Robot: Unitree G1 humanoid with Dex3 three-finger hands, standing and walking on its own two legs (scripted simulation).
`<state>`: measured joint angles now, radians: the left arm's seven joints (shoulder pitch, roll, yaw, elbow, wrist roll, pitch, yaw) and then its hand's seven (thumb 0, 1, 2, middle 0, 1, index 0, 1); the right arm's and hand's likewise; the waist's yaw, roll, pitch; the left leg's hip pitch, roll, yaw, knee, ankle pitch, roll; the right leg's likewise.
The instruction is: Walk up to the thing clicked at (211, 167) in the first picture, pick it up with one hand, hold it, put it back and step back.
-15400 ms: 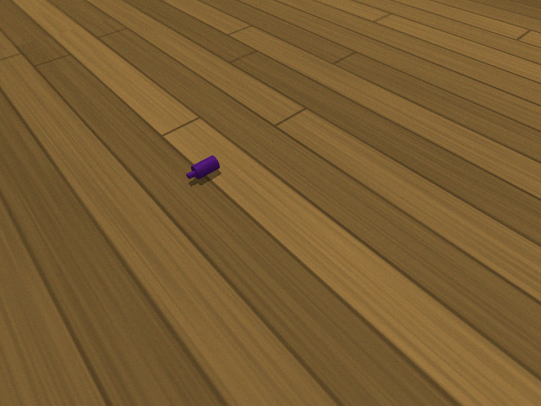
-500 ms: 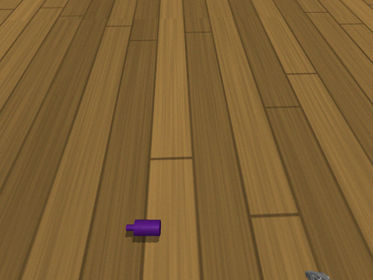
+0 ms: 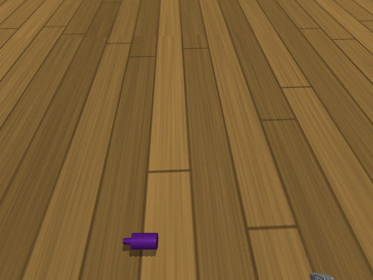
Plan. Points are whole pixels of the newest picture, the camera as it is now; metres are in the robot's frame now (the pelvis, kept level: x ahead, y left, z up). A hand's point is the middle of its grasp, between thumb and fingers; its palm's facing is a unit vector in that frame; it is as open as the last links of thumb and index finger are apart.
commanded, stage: walk up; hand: left
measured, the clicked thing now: (140, 241) +0.42 +0.25 -0.75
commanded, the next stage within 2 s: stand in 0.62 s
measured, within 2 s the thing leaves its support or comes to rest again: neither
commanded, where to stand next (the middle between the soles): +0.03 -0.01 m, yaw +0 degrees
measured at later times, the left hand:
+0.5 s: hand out of the picture +0.05 +0.25 -0.16, palm faces +0.01 -0.95 -0.32, open 7.4 cm
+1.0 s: hand out of the picture +0.06 +0.26 -0.16, palm faces -0.02 -0.94 -0.34, open 7.4 cm
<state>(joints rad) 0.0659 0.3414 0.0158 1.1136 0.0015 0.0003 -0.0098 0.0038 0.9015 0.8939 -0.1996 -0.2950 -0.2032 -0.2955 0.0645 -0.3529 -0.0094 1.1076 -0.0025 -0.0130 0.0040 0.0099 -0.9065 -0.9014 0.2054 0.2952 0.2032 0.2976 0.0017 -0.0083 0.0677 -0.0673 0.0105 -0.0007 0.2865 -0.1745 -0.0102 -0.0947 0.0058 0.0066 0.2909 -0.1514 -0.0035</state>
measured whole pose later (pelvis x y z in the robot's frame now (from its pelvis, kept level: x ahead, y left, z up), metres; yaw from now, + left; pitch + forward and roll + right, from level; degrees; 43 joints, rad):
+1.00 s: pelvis +0.00 +0.00 +0.00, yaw +1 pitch -2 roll +0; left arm 0.13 0.35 0.00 1.13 0.01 -0.01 -0.01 0.00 0.90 0.89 -0.20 -0.29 -0.20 -0.30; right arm 0.13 -0.35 0.00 1.13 -0.01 -0.02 0.01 0.01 -0.91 -0.90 0.21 0.30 0.20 0.30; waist 0.00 0.00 0.05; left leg -0.09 0.00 -0.01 0.30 -0.18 -0.01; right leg -0.11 0.00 0.00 0.30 -0.16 0.00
